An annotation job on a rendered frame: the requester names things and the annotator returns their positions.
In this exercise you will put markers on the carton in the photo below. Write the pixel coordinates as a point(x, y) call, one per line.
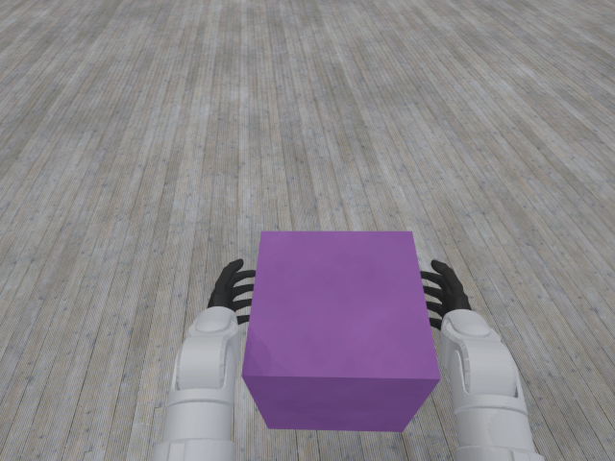
point(339, 335)

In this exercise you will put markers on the robot left forearm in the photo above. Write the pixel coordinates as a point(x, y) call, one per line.
point(200, 402)

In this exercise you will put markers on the robot right forearm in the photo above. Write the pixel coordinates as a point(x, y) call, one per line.
point(490, 411)

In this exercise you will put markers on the right robot hand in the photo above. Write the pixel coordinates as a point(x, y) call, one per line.
point(451, 293)

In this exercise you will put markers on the left robot hand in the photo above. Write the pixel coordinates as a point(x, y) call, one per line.
point(224, 291)

